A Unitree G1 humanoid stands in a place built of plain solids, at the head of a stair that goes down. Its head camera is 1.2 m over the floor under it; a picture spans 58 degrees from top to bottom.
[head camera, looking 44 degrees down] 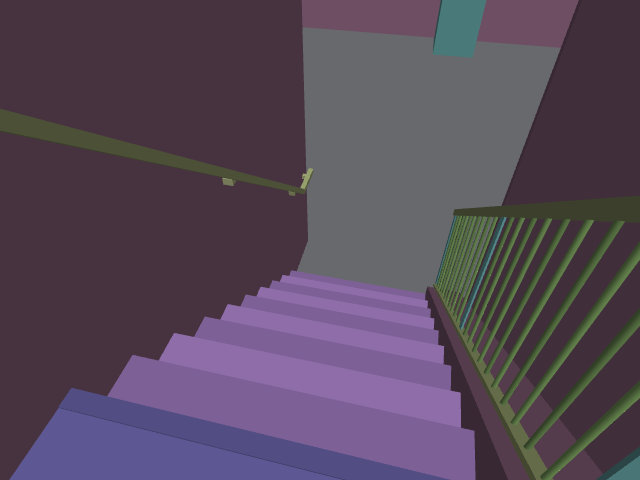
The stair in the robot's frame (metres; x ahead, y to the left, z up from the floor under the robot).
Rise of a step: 0.19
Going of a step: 0.23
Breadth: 1.20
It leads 13 degrees to the right of straight ahead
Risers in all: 10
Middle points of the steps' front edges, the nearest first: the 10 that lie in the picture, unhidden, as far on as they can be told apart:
0.48 0.15 0.00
0.70 0.09 -0.19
0.93 0.04 -0.38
1.15 -0.01 -0.57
1.37 -0.06 -0.76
1.60 -0.11 -0.95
1.82 -0.17 -1.15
2.05 -0.22 -1.34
2.27 -0.27 -1.53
2.49 -0.32 -1.72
